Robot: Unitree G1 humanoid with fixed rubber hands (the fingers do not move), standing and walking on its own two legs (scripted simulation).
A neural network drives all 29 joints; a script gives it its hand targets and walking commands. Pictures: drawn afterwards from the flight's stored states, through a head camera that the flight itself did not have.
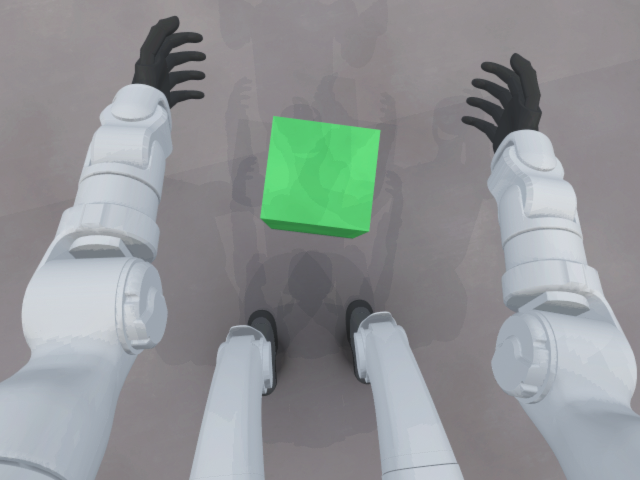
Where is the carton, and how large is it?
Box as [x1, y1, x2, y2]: [260, 116, 379, 238]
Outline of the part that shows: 273,116 260,217 271,228 352,238 368,231 379,130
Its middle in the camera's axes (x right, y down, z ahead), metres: +0.00 -0.12 +0.86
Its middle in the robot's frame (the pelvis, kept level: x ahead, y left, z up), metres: +0.51 -0.05 -0.52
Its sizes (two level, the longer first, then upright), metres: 0.210 0.200 0.250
